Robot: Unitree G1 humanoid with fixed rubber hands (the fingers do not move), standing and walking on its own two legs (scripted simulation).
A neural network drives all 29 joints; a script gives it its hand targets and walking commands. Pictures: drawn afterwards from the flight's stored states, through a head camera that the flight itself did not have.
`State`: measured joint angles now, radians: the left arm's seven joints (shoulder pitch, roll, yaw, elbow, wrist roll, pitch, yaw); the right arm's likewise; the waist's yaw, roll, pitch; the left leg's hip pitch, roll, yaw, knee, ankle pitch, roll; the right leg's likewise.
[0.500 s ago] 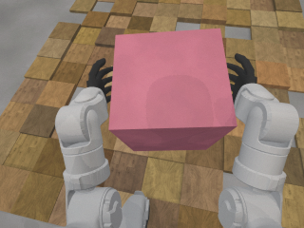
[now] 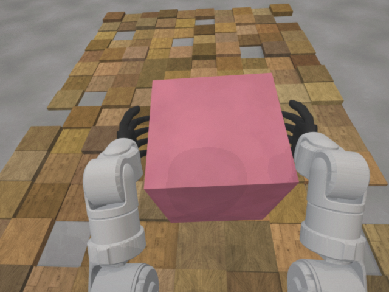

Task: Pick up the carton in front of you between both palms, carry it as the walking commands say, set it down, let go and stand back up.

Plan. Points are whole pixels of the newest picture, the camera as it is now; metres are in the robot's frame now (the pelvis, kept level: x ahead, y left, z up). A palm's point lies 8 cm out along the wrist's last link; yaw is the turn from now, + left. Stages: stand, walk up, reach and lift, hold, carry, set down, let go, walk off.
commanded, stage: carry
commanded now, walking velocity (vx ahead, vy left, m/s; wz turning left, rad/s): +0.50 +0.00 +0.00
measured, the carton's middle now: (214, 158) +0.37 -0.02 +0.09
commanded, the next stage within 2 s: none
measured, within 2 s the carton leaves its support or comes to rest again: neither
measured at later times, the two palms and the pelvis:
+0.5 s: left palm (148, 91) +0.61 +0.15 +0.08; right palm (258, 85) +0.61 -0.15 +0.08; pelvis +0.33 +0.00 +0.00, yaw -1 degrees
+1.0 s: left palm (168, 18) +0.96 +0.11 +0.13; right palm (251, 8) +0.99 -0.19 +0.13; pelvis +0.61 -0.06 +0.02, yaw +2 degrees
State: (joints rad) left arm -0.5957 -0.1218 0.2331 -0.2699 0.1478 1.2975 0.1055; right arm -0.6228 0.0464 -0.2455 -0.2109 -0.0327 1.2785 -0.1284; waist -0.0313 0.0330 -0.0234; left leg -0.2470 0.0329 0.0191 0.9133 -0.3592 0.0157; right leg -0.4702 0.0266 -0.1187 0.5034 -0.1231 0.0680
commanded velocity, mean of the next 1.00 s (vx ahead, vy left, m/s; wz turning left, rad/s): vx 0.50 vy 0.00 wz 0.00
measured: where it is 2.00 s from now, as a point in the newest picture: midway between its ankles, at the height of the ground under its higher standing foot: (197, 127)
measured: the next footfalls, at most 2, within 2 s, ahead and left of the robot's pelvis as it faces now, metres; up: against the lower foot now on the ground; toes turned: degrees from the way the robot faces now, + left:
left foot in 0.42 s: +0.45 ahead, +0.08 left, +0.00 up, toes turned +9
right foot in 0.80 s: +0.66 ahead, -0.15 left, +0.00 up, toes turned -8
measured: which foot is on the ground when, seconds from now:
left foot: up 0.00-0.40, down 0.42-0.84, up 0.86-1.00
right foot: down 0.00-0.44, up 0.46-0.78, down 0.80-1.00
